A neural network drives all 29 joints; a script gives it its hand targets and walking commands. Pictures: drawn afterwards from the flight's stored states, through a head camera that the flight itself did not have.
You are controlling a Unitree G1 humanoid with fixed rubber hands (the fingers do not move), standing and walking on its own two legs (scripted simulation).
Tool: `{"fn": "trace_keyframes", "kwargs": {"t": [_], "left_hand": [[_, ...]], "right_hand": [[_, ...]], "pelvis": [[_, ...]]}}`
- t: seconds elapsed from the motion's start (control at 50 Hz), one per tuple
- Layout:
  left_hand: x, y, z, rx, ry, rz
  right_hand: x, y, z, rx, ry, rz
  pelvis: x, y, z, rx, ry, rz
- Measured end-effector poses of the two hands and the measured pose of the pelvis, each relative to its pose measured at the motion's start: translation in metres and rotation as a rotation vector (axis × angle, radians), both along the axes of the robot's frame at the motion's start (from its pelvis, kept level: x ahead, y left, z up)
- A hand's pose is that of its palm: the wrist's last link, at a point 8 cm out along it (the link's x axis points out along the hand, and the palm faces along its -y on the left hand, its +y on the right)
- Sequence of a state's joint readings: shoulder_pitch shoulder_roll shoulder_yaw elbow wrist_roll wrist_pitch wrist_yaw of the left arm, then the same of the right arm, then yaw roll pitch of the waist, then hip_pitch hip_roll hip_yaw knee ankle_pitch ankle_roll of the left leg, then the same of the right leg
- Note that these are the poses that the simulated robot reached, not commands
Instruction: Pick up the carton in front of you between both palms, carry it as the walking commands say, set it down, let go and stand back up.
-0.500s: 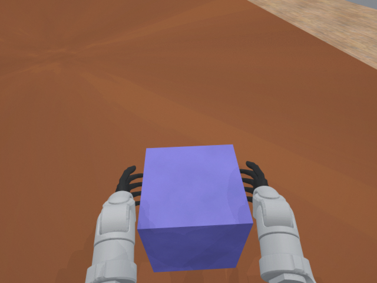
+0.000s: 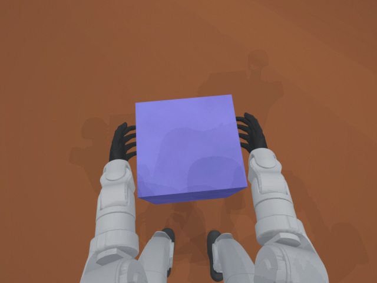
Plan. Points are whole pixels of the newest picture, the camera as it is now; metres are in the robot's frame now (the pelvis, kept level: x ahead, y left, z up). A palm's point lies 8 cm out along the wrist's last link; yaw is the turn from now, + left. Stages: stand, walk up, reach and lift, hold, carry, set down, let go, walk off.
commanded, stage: set down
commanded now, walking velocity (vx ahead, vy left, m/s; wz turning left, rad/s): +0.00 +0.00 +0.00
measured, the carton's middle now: (188, 157) +0.38 +0.03 -0.16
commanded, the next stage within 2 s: none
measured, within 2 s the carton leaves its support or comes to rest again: neither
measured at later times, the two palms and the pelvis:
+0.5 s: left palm (134, 155) +0.40 +0.18 -0.21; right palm (239, 144) +0.44 -0.12 -0.21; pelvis -0.03 +0.00 -0.13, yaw +0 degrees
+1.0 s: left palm (142, 161) +0.42 +0.19 -0.37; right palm (225, 144) +0.49 -0.10 -0.37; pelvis -0.05 -0.01 -0.26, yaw +1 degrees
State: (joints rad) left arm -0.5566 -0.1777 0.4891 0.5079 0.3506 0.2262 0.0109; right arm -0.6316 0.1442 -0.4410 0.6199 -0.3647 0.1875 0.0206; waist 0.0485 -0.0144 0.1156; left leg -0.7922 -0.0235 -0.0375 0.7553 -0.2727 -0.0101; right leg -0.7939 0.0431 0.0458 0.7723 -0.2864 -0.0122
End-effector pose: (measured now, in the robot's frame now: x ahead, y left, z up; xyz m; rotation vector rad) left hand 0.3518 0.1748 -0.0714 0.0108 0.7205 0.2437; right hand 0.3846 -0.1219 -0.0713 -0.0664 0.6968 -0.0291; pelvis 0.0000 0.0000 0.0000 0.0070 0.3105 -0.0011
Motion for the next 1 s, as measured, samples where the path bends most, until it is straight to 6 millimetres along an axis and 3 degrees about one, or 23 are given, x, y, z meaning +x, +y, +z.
{"fn": "trace_keyframes", "kwargs": {"t": [0.06, 0.12, 0.26, 0.42, 0.6, 0.76, 1.0], "left_hand": [[0.001, 0.002, -0.033, -0.006, -0.016, 0.015], [0.007, 0.003, -0.054, -0.008, -0.045, 0.029], [0.03, 0.003, -0.075, -0.036, -0.086, 0.048], [0.043, -0.001, -0.103, -0.019, -0.055, 0.049], [0.05, 0.006, -0.176, -0.007, -0.019, 0.085], [0.054, 0.014, -0.236, -0.023, -0.02, 0.117], [0.067, 0.015, -0.299, -0.022, -0.005, 0.135]], "right_hand": [[0.004, 0.002, -0.033, 0.023, -0.013, -0.006], [0.012, 0.003, -0.056, 0.041, -0.038, -0.004], [0.034, 0.004, -0.076, 0.058, -0.073, -0.024], [0.049, 0.0, -0.109, 0.052, -0.045, -0.005], [0.067, 0.008, -0.185, 0.048, -0.009, 0.041], [0.083, 0.018, -0.237, 0.035, -0.009, 0.076], [0.102, 0.02, -0.302, 0.019, 0.003, 0.108]], "pelvis": [[-0.004, -0.002, -0.017, -0.001, 0.113, 0.001], [-0.007, -0.004, -0.037, -0.001, 0.21, 0.003], [-0.016, -0.005, -0.077, -0.001, 0.317, 0.0], [-0.025, -0.003, -0.113, 0.011, 0.393, -0.005], [-0.039, -0.004, -0.163, 0.03, 0.468, -0.012], [-0.043, -0.008, -0.205, 0.029, 0.522, -0.005], [-0.051, -0.007, -0.256, 0.03, 0.527, -0.003]]}}
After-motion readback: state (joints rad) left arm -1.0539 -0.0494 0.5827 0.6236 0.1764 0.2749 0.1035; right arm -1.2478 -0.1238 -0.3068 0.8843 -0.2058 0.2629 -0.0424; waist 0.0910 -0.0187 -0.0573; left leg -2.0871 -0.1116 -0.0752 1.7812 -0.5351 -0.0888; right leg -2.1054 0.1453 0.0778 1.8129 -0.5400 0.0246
